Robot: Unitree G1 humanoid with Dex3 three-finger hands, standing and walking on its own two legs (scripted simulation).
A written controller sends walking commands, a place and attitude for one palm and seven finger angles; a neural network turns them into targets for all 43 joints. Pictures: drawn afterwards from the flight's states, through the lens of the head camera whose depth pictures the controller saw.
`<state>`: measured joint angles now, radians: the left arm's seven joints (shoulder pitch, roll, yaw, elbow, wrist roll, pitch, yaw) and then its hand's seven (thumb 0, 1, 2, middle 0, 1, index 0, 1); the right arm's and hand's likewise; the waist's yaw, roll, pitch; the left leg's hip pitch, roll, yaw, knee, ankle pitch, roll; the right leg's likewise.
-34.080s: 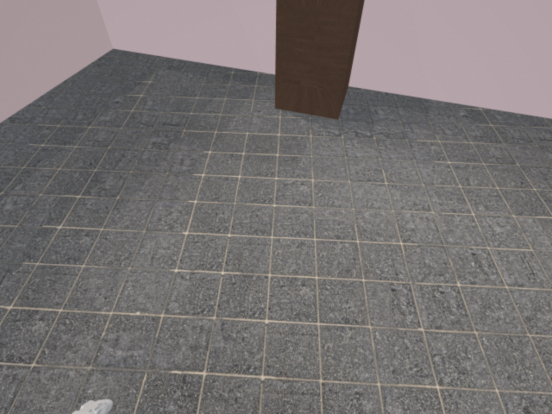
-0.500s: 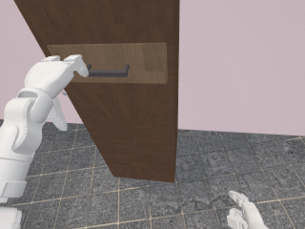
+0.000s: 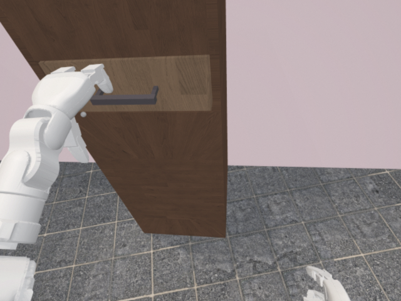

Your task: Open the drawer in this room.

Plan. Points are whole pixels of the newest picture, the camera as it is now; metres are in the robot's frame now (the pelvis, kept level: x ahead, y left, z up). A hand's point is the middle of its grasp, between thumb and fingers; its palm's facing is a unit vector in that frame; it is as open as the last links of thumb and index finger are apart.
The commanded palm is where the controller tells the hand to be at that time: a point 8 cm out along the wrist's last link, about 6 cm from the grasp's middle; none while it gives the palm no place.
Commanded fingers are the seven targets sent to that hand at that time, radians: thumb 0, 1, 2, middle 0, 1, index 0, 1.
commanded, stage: move the hooked fingers above the handle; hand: left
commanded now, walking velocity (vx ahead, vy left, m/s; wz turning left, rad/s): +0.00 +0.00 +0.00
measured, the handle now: (125, 95) +0.51 +0.22 +0.15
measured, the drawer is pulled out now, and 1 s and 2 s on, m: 0.00 0.00 0.00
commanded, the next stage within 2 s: lower the fingers behind the handle in 1.36 s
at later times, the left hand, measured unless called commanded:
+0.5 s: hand (105, 101) +0.44 +0.23 +0.19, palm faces +0.00 -0.02 -1.00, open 13.9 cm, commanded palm +0.42 +0.24 +0.26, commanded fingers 0.00 -0.50 0.30 -0.30 -1.20 -0.30 -1.20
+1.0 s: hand (109, 93) +0.46 +0.22 +0.19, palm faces +0.02 -0.01 -1.00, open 13.8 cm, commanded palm +0.43 +0.23 +0.26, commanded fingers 0.00 -0.50 0.30 -0.30 -1.20 -0.30 -1.20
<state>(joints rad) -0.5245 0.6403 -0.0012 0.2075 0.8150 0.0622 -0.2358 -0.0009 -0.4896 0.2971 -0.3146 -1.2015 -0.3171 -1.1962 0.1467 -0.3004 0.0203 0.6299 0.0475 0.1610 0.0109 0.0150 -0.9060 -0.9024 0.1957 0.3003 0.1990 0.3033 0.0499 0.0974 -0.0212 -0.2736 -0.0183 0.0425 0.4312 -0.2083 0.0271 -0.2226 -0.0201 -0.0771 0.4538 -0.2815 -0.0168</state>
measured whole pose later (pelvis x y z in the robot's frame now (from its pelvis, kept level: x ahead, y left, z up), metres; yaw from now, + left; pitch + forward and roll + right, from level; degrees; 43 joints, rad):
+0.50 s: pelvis +0.01 +0.01 +0.00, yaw +0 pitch +6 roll +0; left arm -0.75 0.60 -0.11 0.45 0.86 0.04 -0.22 0.00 -0.49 0.30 -0.31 -1.20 -0.32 -1.20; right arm 0.19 -0.29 0.01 0.64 0.05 0.19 -0.01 0.01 -0.91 -0.90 0.20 0.30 0.20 0.30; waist 0.02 0.08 -0.04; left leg -0.33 -0.03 0.04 0.45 -0.22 0.04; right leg -0.27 -0.03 -0.08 0.46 -0.29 -0.01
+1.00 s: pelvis +0.01 +0.00 +0.00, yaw -1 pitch +6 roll +0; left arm -0.79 0.62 -0.09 0.54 0.88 0.01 -0.20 0.00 -0.49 0.30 -0.32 -1.21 -0.32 -1.20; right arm 0.22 -0.30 -0.01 0.65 0.06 0.20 -0.02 0.01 -0.91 -0.90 0.20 0.30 0.20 0.30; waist 0.00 0.08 -0.05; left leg -0.34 -0.01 0.05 0.47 -0.24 0.03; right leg -0.29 -0.01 -0.07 0.48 -0.30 -0.02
